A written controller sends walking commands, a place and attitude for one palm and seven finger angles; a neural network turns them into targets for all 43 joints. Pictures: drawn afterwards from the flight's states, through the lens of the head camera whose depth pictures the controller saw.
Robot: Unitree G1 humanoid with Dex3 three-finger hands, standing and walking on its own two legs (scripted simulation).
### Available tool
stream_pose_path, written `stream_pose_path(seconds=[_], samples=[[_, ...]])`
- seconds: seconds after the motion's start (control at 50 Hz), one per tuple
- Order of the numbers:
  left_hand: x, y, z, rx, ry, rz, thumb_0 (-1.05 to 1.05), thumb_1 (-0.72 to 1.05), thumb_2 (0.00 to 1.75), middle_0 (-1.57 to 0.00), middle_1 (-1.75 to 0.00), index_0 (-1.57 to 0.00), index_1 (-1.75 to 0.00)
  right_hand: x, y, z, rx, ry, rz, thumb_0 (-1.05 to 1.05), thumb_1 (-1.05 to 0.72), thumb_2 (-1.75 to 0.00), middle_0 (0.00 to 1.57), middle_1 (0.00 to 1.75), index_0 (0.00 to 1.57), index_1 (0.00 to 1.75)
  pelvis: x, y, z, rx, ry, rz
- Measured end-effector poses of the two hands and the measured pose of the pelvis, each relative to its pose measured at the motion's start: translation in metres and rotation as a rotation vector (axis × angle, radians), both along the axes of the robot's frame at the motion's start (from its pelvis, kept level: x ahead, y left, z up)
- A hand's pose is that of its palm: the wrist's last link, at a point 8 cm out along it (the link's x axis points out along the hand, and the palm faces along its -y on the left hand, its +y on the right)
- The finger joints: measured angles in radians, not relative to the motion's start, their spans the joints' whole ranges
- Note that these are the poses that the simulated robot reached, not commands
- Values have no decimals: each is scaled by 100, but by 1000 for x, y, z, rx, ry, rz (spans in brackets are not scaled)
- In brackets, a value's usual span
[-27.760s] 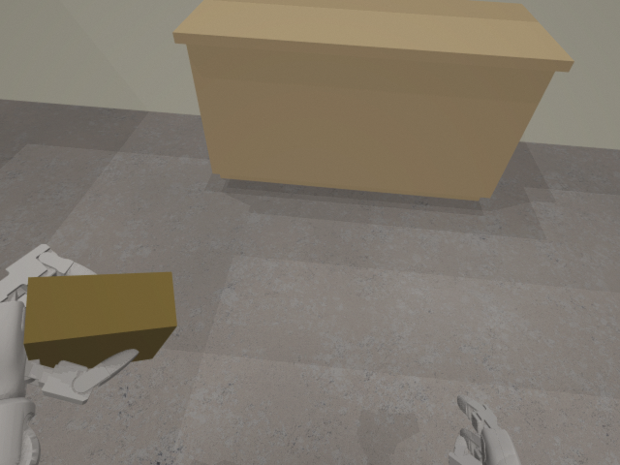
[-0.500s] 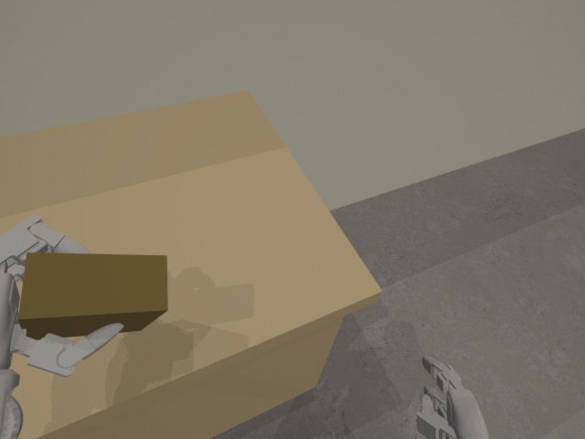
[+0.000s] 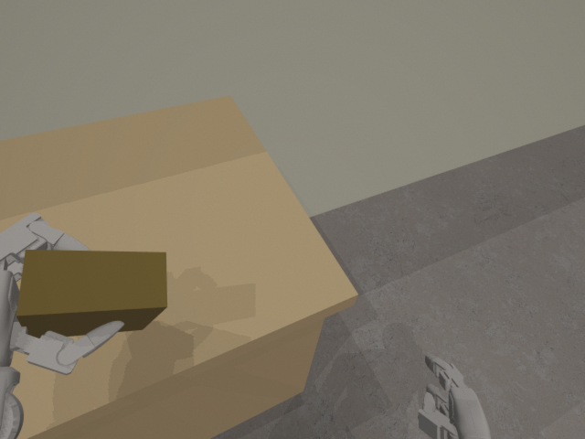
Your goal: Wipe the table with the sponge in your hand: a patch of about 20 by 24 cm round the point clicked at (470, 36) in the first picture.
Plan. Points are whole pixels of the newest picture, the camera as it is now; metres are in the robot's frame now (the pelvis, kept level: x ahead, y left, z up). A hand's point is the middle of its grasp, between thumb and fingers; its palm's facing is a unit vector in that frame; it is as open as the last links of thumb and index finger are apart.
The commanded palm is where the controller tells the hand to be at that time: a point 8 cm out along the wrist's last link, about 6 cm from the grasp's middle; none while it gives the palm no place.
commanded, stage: shuffle to correct the standing spot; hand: left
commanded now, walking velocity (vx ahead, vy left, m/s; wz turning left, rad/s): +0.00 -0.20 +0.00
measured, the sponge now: (114, 296) +0.23 +0.21 +0.13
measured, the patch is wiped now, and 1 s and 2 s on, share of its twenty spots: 0.00 0.00 0.00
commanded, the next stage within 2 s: come to a stop and stand still in 0.68 s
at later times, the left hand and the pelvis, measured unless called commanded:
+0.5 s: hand (131, 290) +0.23 +0.19 +0.15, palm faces +0.32 -0.86 -0.40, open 9.8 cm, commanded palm +0.17 +0.23 +0.17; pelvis +0.02 -0.05 +0.00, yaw +1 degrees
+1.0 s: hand (122, 286) +0.23 +0.19 +0.16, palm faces +0.33 -0.81 -0.49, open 9.8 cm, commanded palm +0.16 +0.22 +0.17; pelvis +0.01 -0.06 +0.00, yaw +1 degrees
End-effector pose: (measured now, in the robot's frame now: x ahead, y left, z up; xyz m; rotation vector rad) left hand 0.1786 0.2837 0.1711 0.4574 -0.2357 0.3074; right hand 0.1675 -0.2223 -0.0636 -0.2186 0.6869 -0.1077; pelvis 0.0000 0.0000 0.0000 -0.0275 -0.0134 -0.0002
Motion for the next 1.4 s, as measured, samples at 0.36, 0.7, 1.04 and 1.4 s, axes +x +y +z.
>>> stream_pose_path(seconds=[0.36,0.7,1.04,1.4], samples=[[11,-45,-1,-21,43,-13,0,-47,104,-76,-136,-76,-136,6,-43,-8,17,25,-35,1,-90,-89,20,30,21,30,10,-39,-2,3,12,5],[13,-69,0,-19,60,-11,0,-47,104,-76,-136,-76,-136,19,-68,-14,24,29,-34,1,-90,-89,20,30,21,30,15,-62,-5,7,7,11],[19,-26,16,133,-5,52,0,-48,104,-77,-136,-77,-135,6,-62,-16,-22,64,32,1,-90,-89,20,30,20,30,5,-59,-4,16,10,14],[-2,23,-9,9,-47,41,0,-48,104,-77,-136,-77,-135,-6,10,-1,-42,22,40,1,-90,-89,20,30,21,30,-1,5,-4,5,3,15]])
